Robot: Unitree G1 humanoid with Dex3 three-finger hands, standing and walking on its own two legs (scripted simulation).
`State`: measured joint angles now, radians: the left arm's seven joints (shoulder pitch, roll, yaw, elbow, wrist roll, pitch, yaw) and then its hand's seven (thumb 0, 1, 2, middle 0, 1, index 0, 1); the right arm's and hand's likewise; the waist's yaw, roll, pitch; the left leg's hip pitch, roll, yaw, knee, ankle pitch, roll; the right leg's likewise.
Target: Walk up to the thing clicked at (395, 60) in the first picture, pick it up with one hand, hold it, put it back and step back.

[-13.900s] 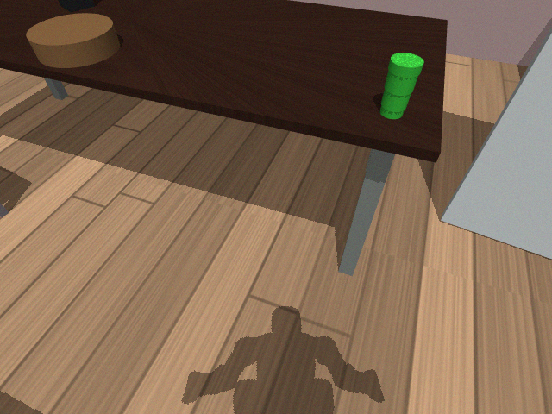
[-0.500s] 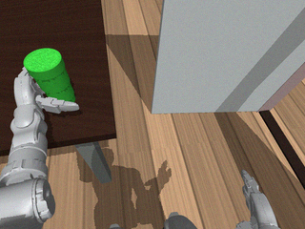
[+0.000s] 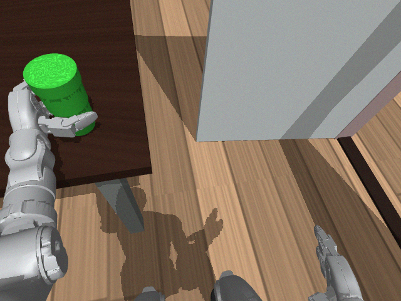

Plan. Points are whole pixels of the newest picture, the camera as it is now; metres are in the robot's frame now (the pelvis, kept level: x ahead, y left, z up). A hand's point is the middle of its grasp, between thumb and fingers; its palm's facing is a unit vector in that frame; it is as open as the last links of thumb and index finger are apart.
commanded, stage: settle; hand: left
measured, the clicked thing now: (67, 100) +0.48 +0.20 +0.10
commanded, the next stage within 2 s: lift in 0.92 s
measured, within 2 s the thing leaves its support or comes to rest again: leaves its support in 0.14 s
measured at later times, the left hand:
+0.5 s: hand (60, 81) +0.50 +0.20 +0.13, palm faces +0.17 -0.98 -0.01, open 10.1 cm
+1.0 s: hand (54, 69) +0.49 +0.20 +0.17, palm faces +0.17 -0.98 +0.00, open 10.1 cm
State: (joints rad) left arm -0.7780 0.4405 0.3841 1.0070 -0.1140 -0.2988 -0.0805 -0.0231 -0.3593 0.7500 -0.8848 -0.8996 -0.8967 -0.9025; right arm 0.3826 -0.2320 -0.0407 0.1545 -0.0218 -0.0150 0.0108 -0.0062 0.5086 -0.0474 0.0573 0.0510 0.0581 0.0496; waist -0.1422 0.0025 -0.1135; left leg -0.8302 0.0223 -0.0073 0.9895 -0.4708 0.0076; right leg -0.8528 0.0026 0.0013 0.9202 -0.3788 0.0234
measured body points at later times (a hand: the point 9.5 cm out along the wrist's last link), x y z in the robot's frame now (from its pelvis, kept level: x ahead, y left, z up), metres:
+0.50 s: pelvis +0.02 +0.00 +0.01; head +0.10 +0.00 +0.46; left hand +0.49 +0.25 +0.14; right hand +0.16 -0.26 -0.04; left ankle +0.00 +0.11 -0.68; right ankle +0.03 -0.14 -0.68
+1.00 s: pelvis +0.01 -0.01 +0.02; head +0.08 -0.01 +0.47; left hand +0.48 +0.25 +0.17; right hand +0.16 -0.27 -0.04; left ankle +0.00 +0.11 -0.68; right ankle +0.03 -0.14 -0.68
